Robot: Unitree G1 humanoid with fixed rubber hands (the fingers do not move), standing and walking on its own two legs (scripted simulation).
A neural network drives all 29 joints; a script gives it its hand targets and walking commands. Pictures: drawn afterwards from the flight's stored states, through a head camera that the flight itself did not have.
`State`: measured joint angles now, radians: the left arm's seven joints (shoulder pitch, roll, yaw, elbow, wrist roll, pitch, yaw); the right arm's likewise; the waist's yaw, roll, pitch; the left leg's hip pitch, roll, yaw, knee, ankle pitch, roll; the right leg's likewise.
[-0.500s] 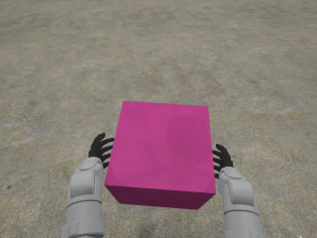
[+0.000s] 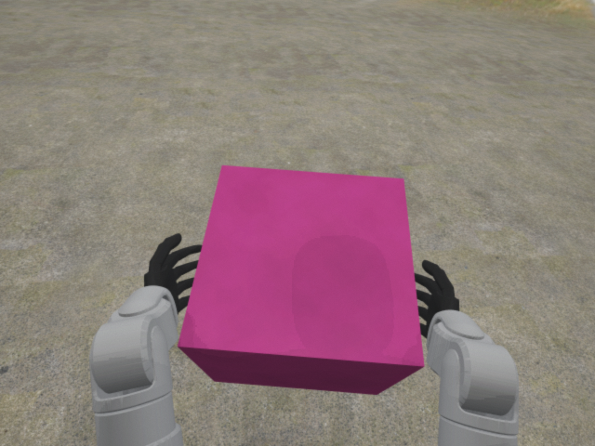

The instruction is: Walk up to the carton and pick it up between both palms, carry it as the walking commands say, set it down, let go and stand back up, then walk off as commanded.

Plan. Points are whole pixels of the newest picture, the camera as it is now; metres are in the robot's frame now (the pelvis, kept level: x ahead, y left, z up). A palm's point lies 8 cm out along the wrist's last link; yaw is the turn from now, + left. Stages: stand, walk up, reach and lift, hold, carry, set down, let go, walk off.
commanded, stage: carry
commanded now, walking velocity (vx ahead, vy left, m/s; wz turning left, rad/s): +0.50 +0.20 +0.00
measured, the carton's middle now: (303, 286) +0.33 +0.00 +0.07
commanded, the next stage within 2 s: none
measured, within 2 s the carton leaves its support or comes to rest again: neither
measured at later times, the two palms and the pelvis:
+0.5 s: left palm (186, 202) +0.48 +0.19 +0.09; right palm (381, 232) +0.45 -0.14 +0.07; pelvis +0.24 +0.04 -0.03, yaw -2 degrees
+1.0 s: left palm (201, 144) +0.69 +0.21 +0.08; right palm (356, 165) +0.67 -0.13 +0.07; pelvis +0.44 +0.05 -0.01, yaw -2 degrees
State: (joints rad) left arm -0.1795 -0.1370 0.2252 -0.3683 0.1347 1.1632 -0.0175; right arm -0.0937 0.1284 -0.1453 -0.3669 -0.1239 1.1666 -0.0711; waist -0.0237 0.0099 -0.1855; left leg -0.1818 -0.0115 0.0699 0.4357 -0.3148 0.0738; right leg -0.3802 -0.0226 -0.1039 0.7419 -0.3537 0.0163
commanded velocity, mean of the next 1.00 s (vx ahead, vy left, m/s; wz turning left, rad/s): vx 0.21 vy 0.08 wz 0.00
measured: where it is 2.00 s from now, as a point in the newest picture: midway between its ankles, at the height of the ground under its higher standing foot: (269, 349)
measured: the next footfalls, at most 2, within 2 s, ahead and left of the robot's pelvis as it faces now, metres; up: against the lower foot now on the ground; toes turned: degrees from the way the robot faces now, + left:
right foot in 0.18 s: +0.10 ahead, -0.13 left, +0.00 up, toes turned -7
left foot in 0.42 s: +0.31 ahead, +0.15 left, +0.00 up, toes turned +3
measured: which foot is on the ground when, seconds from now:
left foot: down 0.00-0.18, up 0.20-0.40, down 0.42-0.80, up 0.82-0.90, down 0.92-1.00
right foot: up 0.00-0.16, down 0.18-0.46, up 0.48-0.72, down 0.74-1.00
